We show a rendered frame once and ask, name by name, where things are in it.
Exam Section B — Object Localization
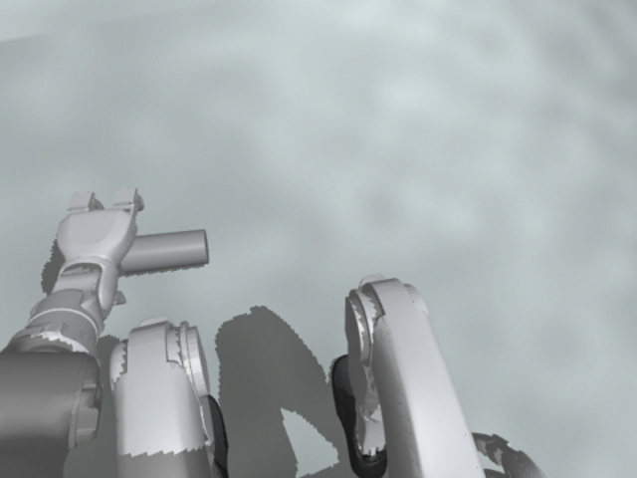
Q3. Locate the left robot arm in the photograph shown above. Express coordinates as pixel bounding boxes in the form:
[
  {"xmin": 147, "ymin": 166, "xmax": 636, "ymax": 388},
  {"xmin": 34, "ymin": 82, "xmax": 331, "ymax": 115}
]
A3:
[{"xmin": 0, "ymin": 256, "xmax": 118, "ymax": 478}]

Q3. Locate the right robot hand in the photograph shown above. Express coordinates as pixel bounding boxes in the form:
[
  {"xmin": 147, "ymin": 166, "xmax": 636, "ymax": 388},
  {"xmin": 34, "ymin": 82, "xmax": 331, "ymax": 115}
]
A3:
[{"xmin": 472, "ymin": 433, "xmax": 547, "ymax": 478}]

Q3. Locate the can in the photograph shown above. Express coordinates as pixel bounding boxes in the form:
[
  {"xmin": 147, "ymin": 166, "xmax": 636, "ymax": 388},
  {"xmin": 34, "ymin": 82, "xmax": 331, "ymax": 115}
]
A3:
[{"xmin": 120, "ymin": 229, "xmax": 209, "ymax": 274}]

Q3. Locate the left robot foot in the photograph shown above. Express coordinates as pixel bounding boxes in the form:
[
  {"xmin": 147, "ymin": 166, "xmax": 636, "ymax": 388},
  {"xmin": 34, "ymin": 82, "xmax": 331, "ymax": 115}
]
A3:
[{"xmin": 207, "ymin": 395, "xmax": 229, "ymax": 478}]

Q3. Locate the right robot foot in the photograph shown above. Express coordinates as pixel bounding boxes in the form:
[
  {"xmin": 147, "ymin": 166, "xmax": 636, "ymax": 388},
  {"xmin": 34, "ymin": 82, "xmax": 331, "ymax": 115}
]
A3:
[{"xmin": 331, "ymin": 355, "xmax": 387, "ymax": 478}]

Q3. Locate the left robot hand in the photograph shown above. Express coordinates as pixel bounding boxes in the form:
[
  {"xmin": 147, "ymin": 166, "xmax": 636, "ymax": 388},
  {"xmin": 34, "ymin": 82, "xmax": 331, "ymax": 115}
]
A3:
[{"xmin": 57, "ymin": 187, "xmax": 144, "ymax": 305}]

